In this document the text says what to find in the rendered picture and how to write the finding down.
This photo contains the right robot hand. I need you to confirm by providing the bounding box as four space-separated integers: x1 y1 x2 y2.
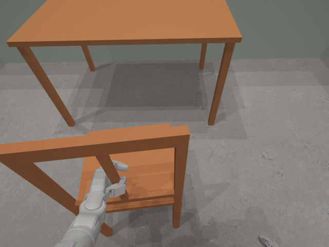
258 235 279 247

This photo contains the left robot hand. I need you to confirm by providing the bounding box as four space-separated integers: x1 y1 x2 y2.
89 159 129 199

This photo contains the table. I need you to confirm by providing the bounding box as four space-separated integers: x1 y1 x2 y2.
6 0 242 127

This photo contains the chair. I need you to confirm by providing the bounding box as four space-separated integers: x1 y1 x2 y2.
0 123 190 237

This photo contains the left robot forearm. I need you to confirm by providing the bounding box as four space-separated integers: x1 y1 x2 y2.
54 191 106 247

